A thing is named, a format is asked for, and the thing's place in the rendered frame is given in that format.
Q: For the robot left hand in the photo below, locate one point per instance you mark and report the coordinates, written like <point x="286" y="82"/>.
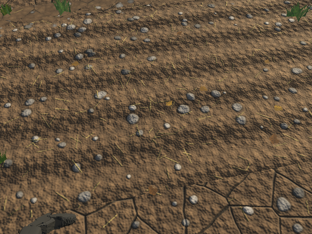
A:
<point x="48" y="222"/>

